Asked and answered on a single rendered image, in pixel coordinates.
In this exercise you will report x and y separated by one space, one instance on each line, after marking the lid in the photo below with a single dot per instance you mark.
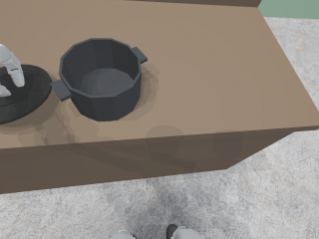
24 100

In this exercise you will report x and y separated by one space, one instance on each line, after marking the table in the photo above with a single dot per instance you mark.
216 88

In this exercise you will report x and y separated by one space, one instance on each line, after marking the pot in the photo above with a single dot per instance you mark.
102 77

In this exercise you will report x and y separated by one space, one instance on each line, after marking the right robot shin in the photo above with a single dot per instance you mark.
179 228

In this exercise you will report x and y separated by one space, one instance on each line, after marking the knob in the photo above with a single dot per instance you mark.
7 82

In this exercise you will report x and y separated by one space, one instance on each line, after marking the robot right foot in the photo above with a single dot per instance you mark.
169 231

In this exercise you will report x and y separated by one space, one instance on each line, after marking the robot left hand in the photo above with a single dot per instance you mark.
10 61

